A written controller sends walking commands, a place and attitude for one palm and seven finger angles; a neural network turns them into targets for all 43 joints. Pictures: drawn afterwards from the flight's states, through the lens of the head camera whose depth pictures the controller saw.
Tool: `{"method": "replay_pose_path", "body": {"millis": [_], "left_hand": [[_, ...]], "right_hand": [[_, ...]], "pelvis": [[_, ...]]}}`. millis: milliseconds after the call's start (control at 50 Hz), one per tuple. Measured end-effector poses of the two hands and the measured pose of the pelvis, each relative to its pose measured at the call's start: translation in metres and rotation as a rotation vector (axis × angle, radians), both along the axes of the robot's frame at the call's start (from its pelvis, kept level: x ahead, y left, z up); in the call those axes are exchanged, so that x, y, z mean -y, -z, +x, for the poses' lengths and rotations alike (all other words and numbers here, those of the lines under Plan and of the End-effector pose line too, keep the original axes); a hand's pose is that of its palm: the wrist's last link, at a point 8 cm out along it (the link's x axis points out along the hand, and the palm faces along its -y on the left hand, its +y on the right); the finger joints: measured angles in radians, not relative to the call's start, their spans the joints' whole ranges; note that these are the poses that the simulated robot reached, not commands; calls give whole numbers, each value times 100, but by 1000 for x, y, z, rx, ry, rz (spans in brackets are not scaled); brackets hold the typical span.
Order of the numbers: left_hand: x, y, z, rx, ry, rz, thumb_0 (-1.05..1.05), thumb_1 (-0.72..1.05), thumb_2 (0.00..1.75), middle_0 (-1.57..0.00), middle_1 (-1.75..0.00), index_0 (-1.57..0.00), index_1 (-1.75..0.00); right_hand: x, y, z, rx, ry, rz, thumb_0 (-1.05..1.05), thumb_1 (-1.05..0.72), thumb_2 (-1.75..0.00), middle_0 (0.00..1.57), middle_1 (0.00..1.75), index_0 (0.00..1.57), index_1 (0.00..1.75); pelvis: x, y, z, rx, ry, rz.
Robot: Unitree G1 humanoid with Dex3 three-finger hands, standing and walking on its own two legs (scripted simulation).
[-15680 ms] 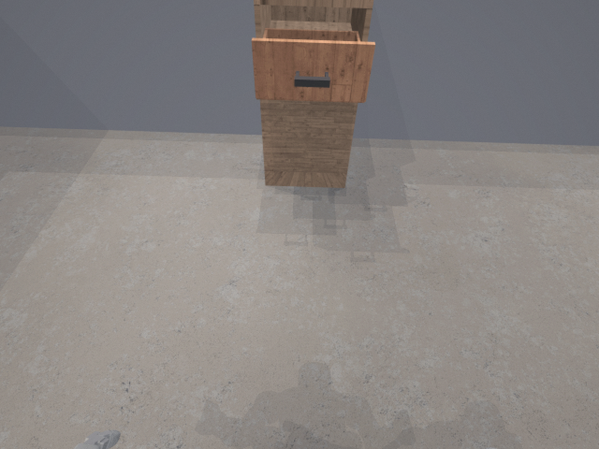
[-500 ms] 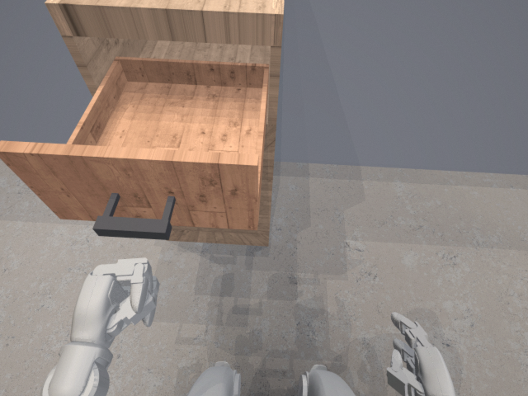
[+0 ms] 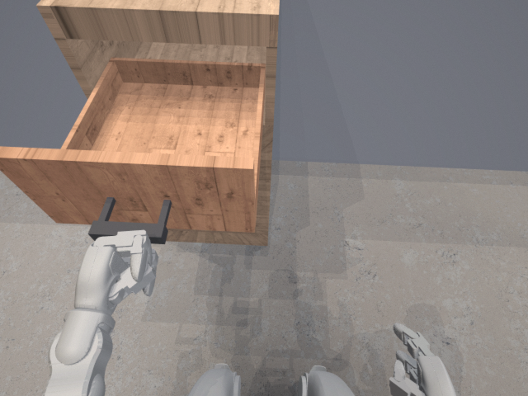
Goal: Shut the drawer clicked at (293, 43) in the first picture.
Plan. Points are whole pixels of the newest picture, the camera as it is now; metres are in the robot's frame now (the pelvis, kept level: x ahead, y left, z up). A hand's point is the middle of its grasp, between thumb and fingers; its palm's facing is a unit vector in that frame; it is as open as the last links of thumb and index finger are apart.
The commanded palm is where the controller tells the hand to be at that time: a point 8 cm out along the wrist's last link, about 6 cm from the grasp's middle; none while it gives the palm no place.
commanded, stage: push the drawer shut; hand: left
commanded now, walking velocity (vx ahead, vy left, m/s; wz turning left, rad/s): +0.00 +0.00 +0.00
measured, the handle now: (133, 219) +0.36 +0.21 +0.04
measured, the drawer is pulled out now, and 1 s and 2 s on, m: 0.28 0.17 0.05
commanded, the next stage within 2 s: none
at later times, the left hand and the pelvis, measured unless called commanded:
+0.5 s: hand (162, 239) +0.33 +0.16 +0.05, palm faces -0.02 -1.00 -0.06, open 3.1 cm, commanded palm +0.32 +0.21 +0.05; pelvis -0.02 +0.00 +0.00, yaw +0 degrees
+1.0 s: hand (168, 201) +0.40 +0.17 +0.05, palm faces -0.02 -1.00 -0.06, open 3.0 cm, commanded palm +0.38 +0.22 +0.05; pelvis -0.02 +0.00 +0.00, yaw -1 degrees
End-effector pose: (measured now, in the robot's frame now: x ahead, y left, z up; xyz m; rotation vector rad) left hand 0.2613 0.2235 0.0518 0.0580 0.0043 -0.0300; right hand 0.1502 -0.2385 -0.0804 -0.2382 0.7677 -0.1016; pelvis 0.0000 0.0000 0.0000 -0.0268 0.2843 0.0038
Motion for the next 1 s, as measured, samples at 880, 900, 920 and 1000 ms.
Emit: {"method": "replay_pose_path", "body": {"millis": [880, 900, 920, 1000], "left_hand": [[4, 1, 99, 11, -11, 6, 0, 86, 96, -140, -160, -140, -160], [4, 1, 101, 10, -11, 6, 0, 86, 95, -140, -160, -140, -160], [4, 1, 103, 9, -10, 5, 0, 86, 95, -140, -160, -140, -160], [2, 2, 114, 10, -9, 3, -2, 84, 94, -140, -160, -140, -160]], "right_hand": [[15, 21, -73, -224, 83, -24, 1, -90, -90, 20, 30, 21, 30], [15, 21, -75, -231, 87, -23, 1, -90, -90, 20, 30, 21, 30], [15, 21, -76, -237, 90, -23, 1, -90, -90, 20, 30, 21, 30], [15, 23, -82, -265, 98, -26, 1, -90, -90, 20, 30, 21, 30]], "pelvis": [[0, 0, -19, -17, 8, 5], [0, 0, -18, -18, 9, 5], [0, 0, -18, -19, 10, 5], [-1, 0, -18, -25, 11, 4]]}}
